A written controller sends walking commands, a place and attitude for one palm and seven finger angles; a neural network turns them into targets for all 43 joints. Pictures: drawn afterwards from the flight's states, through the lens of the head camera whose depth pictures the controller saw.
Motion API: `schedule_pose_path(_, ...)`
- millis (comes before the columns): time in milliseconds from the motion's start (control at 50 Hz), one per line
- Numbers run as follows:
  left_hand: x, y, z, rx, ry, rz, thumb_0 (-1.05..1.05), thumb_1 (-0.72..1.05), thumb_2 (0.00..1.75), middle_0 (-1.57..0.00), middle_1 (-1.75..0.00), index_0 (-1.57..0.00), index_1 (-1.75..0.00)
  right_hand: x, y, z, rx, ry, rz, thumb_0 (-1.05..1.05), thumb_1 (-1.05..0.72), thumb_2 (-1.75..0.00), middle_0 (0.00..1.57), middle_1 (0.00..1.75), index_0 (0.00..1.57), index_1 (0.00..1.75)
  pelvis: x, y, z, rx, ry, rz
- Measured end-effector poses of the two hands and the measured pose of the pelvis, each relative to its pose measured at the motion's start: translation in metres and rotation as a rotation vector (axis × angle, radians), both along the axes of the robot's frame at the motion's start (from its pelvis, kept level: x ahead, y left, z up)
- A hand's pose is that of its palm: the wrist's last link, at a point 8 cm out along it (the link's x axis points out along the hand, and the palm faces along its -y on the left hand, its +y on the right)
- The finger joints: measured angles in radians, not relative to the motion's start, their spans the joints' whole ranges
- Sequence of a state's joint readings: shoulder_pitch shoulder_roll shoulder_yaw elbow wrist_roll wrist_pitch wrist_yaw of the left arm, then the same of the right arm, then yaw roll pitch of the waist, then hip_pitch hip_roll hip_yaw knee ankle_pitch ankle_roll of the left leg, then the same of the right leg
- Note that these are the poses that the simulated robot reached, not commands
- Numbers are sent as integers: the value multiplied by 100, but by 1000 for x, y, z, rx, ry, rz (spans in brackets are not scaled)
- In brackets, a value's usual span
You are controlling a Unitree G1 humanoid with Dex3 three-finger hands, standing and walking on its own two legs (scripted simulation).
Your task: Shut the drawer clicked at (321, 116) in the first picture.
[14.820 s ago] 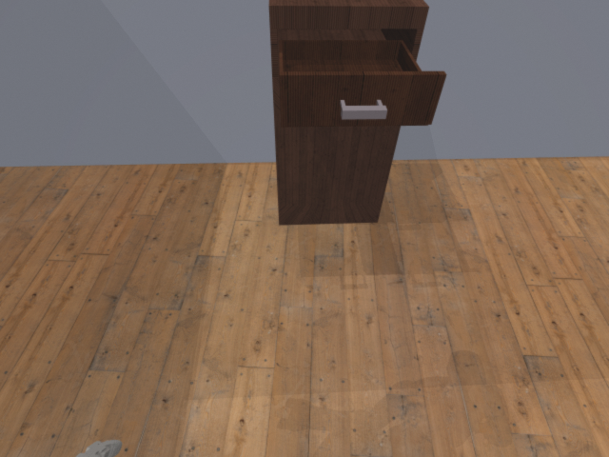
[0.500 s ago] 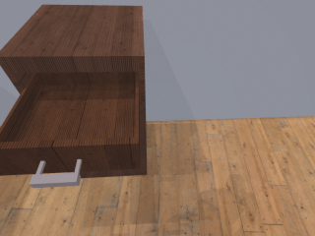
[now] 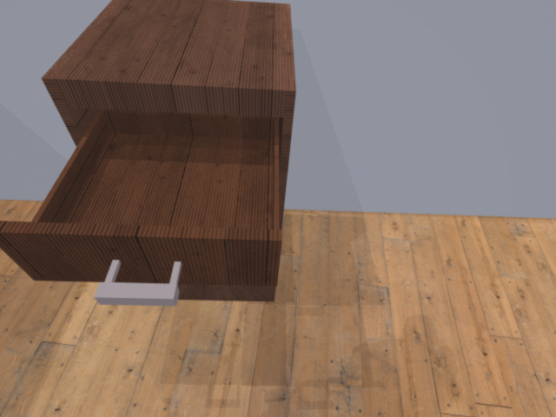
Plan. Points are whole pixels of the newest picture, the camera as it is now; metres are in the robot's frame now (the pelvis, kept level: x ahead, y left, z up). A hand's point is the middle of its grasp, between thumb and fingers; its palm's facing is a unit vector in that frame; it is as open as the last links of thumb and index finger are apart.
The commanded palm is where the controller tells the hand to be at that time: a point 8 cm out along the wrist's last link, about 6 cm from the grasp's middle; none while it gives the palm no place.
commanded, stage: come to a stop and stand still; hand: left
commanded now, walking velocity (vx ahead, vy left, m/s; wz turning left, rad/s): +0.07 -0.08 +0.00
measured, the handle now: (142, 280) +0.30 +0.23 +0.01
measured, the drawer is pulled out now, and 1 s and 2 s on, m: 0.30 0.30 0.30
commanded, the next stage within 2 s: look again from close up in 1.04 s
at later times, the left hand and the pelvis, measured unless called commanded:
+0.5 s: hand out of the picture +0.04 +0.15 -0.17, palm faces -0.01 -0.97 -0.23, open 7.3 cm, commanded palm none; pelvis +0.03 -0.03 +0.00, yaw +0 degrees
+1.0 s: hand out of the picture +0.04 +0.10 -0.17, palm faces +0.03 -0.98 -0.18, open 7.3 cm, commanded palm none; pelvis +0.05 -0.06 +0.00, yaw +0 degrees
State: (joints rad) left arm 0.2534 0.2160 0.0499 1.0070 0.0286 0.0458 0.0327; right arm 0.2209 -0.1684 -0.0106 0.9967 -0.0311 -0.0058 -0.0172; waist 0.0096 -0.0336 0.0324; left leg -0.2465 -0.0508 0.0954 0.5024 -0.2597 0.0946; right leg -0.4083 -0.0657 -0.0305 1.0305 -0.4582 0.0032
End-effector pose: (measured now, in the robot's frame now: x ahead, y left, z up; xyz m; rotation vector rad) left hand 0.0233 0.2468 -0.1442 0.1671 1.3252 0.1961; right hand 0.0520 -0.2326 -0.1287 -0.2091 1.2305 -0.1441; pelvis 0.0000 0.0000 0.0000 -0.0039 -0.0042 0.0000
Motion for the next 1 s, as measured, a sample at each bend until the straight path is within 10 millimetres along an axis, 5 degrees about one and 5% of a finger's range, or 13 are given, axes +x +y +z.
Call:
schedule_pose_path(140, 10, -18, 6, -43, -21, -33, 0, 91, 90, -20, -30, -20, -30, -26, 4, 2, 16, 51, -22, 0, -93, -89, 20, 30, 20, 30, 3, -2, 7, 5, 13, 5)
schedule_pose_path(320, 9, -40, 0, -11, -1, -78, 1, 94, 90, -20, -30, -20, -30, -61, -3, -23, 86, 166, -72, 1, -91, -89, 20, 30, 20, 30, 7, -19, -5, 10, 5, -7)
schedule_pose_path(580, 21, -57, 10, -1, 8, -40, 1, 93, 90, -20, -30, -20, -30, -39, -2, -26, 128, 160, -54, 0, -91, -89, 20, 30, 20, 30, 34, -34, 1, 14, -7, -4)
schedule_pose_path(1000, 10, -94, 3, -55, 72, -6, 1, 92, 90, -20, -30, -20, -30, -5, -41, -15, 59, 157, -45, 0, -91, -89, 19, 30, 20, 30, 51, -58, 5, 16, -8, -2)
